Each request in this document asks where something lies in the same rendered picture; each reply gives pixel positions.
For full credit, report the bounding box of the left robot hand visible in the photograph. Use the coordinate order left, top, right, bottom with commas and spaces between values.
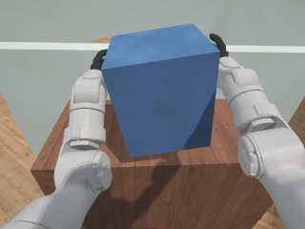
90, 49, 108, 71

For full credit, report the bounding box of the right robot hand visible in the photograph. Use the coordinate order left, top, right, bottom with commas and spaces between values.
210, 33, 229, 58

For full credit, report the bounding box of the robot right forearm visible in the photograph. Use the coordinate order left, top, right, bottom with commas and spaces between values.
216, 56, 305, 155

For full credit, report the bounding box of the carton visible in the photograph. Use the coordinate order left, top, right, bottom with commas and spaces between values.
101, 23, 220, 157

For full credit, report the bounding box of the robot left upper arm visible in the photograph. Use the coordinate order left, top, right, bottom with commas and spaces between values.
0, 150, 112, 229

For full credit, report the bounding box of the robot right upper arm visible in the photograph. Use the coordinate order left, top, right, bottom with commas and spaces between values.
237, 127, 305, 229

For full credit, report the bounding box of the pedestal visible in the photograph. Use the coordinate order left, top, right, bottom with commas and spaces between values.
30, 98, 274, 229

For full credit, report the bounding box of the robot left forearm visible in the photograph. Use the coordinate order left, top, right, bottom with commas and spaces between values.
53, 69, 108, 185

